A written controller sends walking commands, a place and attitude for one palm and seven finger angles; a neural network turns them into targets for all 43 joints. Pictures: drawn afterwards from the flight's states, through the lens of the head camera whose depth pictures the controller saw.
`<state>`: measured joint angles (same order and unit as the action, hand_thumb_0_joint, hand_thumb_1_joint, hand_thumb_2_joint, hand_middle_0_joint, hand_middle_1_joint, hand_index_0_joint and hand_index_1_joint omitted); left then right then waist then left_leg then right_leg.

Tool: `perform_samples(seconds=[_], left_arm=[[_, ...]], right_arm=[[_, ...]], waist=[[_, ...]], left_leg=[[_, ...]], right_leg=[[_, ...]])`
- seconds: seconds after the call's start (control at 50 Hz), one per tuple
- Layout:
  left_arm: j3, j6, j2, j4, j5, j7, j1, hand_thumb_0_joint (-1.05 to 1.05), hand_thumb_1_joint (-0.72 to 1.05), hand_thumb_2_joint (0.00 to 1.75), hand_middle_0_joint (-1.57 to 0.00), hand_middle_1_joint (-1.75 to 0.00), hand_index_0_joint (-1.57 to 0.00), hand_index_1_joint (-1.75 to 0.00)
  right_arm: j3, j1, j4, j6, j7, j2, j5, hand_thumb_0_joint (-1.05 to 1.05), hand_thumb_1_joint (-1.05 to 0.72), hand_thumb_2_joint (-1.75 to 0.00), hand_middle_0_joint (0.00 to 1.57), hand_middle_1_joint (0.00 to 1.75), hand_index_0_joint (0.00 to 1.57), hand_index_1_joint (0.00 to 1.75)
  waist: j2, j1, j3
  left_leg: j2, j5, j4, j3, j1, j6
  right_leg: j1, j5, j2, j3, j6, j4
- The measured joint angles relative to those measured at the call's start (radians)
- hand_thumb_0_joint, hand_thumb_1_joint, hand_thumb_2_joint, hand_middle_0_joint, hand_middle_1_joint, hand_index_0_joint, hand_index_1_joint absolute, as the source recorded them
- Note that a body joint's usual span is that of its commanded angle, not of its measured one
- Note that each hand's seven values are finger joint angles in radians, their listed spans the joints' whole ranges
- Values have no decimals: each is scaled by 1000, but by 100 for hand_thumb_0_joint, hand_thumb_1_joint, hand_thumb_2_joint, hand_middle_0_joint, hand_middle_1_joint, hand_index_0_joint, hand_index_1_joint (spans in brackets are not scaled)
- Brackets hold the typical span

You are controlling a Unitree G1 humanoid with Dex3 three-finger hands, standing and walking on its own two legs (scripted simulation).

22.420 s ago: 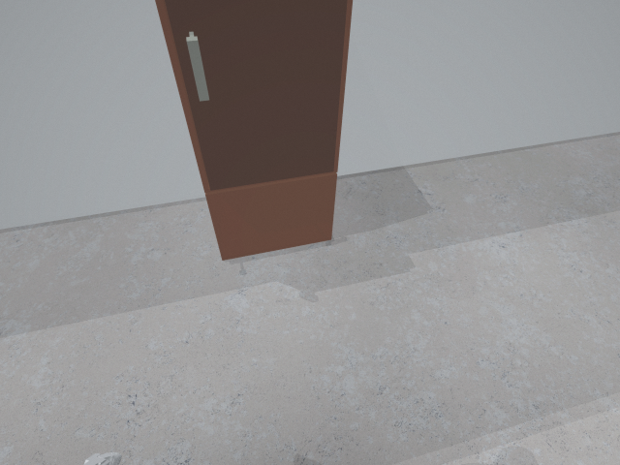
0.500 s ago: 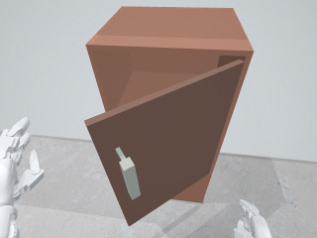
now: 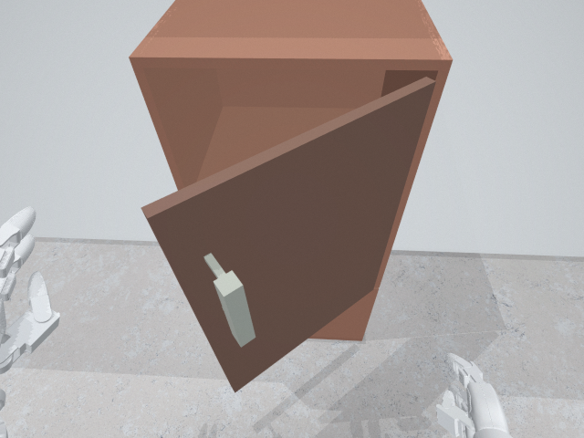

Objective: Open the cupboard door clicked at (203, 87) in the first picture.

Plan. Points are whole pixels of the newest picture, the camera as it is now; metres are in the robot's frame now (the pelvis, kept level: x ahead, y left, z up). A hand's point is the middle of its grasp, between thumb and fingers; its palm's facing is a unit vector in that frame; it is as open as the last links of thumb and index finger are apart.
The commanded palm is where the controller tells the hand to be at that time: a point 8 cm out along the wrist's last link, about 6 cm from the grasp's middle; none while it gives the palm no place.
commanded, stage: step back with the hand held close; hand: left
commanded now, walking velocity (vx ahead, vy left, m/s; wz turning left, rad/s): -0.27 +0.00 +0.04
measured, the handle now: (228, 300) +0.28 +0.11 +0.05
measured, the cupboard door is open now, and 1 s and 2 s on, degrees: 40 40 40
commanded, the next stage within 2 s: stop stepping back and stand still in 0.82 s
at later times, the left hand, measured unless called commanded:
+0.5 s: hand out of the picture +0.11 +0.28 +0.16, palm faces +0.46 -0.78 -0.43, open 7.4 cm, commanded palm +0.04 +0.32 +0.17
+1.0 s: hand out of the picture +0.03 +0.27 +0.15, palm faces +0.35 -0.81 -0.47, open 7.4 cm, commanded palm -0.05 +0.31 +0.17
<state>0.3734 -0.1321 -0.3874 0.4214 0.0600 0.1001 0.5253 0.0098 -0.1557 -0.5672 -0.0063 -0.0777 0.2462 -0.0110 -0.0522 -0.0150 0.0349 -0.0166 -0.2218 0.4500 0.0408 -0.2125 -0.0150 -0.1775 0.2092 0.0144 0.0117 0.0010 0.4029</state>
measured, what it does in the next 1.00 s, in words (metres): walks backwards: right foot, then left foot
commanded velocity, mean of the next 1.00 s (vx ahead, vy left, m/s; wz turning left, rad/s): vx -0.27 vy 0.00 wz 0.02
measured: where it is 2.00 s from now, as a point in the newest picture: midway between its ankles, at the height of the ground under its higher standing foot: outside the picture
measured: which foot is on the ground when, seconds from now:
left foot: down 0.00-0.76, up 0.78-0.92, down 0.94-1.00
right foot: down 0.00-0.54, up 0.56-0.74, down 0.76-0.98, up 1.00-1.00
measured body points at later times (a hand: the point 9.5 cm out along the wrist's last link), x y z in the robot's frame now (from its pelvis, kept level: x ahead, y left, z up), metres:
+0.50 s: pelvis -0.09 +0.02 -0.02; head -0.08 +0.03 +0.43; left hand +0.08 +0.32 +0.18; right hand +0.08 -0.22 -0.09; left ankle +0.01 +0.11 -0.74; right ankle +0.00 -0.12 -0.74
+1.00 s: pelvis -0.19 +0.02 -0.01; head -0.15 +0.05 +0.44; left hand +0.01 +0.31 +0.18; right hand +0.00 -0.22 -0.07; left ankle -0.14 +0.10 -0.74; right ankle -0.21 -0.10 -0.74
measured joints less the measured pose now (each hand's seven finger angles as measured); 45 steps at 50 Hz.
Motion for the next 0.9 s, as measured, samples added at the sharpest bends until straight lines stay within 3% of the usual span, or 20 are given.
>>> perform_samples(seconds=[0.22, 0.48, 0.54, 0.6, 0.66, 0.7, 0.76, 0.82, 0.86, 0.9], left_arm=[[42, -20, -51, 85, -11, 28, 39, 2, 89, 90, -21, -30, -22, -30], [40, -68, 7, 102, -33, 58, -2, 1, 89, 90, -21, -30, -21, -30], [44, -75, -3, 115, -34, 64, -6, 1, 89, 90, -21, -30, -21, -30], [65, -78, -35, 118, -37, 59, -14, 1, 89, 90, -21, -30, -21, -30], [91, -89, -56, 106, -31, 60, -4, 1, 89, 90, -21, -30, -21, -30], [98, -86, -50, 103, -18, 65, 12, 1, 89, 90, -21, -30, -21, -30], [94, -83, -40, 114, -1, 63, 28, 1, 89, 90, -21, -30, -21, -30], [37, -90, -8, 100, -5, 48, 5, 1, 89, 90, -21, -30, -21, -30], [15, -81, -14, 102, -15, 38, 6, 1, 89, 90, -21, -30, -21, -30], [17, -71, -30, 107, -23, 32, 11, 1, 89, 90, -21, -30, -21, -30]], right_arm=[[6, -25, 30, 8, -7, -14, -5, 2, -90, -90, 20, 30, 20, 30], [-10, -67, -6, -52, 0, -22, 9, 2, -90, -90, 20, 30, 20, 30], [-12, -70, -15, -57, -5, -21, 11, 2, -90, -90, 20, 30, 20, 30], [-3, -84, -14, -72, -7, -34, 15, 2, -90, -90, 20, 30, 20, 30], [-2, -89, -34, -85, 5, -58, 20, 2, -90, -90, 20, 30, 20, 30], [-7, -82, -49, -94, 15, -69, 24, 2, -90, -90, 20, 30, 20, 30], [-18, -53, -52, -105, 28, -77, 31, 2, -90, -90, 20, 30, 20, 30], [-16, -3, -88, -87, 35, -65, 29, 2, -90, -90, 20, 30, 20, 30], [-19, 0, -96, -68, 32, -69, 19, 2, -90, -90, 20, 30, 20, 30], [-30, 1, -84, -52, 20, -69, 13, 2, -90, -90, 20, 30, 20, 30]], waist=[[45, 11, 16], [42, 9, 6], [40, 18, 15], [25, 33, 22], [29, 32, -4], [33, 22, -27], [54, -3, -45], [31, -25, -18], [62, -27, -23], [93, -20, -27]], left_leg=[[16, 22, 64, 14, -86, -23], [20, -53, 205, -17, -218, -24], [17, -2, 188, -24, -227, -35], [6, 103, 149, -42, -229, -48], [3, 134, 108, -52, -240, -42], [-1, 167, 65, -46, -252, -34], [1, 209, 27, -16, -295, -18], [-5, 21, 162, -36, -332, 22], [25, -85, 290, -35, -324, 30], [38, -111, 301, -18, -273, 34]], right_leg=[[-99, -13, -19, -13, -18, 89], [-191, -39, -19, 12, -16, 156], [-207, 26, -8, 9, -20, 174], [-219, 117, 36, -16, -23, 328], [-172, 206, 65, -24, -13, 430], [-106, 247, 69, -14, -3, 377], [16, 220, 48, -17, 21, 139], [6, 156, 66, -29, 32, 99], [-4, 133, 48, -42, 25, 92], [-15, 115, 32, -52, 20, 84]])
